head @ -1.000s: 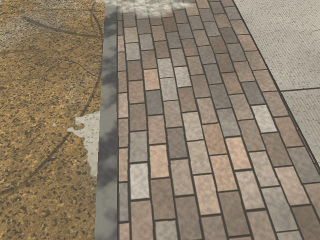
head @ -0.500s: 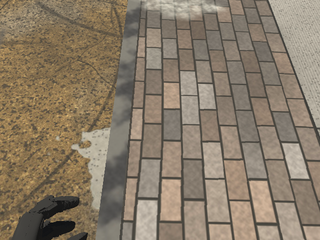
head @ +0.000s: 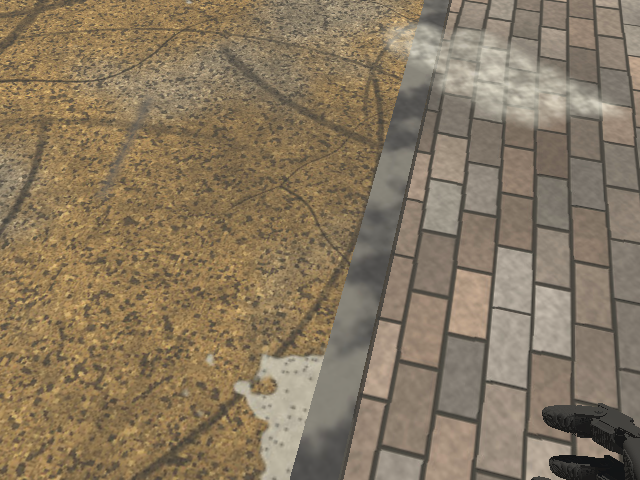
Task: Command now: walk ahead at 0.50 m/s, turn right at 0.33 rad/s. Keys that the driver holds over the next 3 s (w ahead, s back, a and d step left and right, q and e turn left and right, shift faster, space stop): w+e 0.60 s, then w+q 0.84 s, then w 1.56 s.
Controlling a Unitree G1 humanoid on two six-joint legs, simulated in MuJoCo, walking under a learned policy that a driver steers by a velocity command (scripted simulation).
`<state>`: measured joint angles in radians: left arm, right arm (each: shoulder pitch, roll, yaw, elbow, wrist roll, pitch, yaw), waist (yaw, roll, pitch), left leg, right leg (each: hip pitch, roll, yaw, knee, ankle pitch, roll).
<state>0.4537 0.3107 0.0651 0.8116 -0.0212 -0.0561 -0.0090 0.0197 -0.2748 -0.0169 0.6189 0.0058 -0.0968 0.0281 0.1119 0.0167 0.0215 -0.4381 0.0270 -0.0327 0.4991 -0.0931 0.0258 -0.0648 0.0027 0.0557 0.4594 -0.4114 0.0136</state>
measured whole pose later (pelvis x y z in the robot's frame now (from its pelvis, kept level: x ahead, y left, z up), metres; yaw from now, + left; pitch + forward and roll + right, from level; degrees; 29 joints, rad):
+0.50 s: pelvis +0.25 -0.04 -0.01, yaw -17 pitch +1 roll +2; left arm 0.06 0.28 0.05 0.59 -0.02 -0.02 -0.06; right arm 0.35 -0.32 -0.08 0.84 0.03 -0.05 -0.01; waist -0.07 -0.02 0.05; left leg 0.08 0.07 0.27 0.44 -0.47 -0.05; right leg -0.52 -0.02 -0.05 0.60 -0.12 -0.10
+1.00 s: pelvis +0.52 -0.12 +0.00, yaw -16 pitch +2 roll -2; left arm 0.31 0.30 0.06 0.79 0.00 -0.06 0.00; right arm 0.13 -0.27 -0.03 0.71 0.02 -0.07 0.06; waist 0.06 0.04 0.02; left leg -0.60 0.04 0.01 0.57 0.01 0.04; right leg 0.10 0.07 -0.07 0.23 -0.37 -0.05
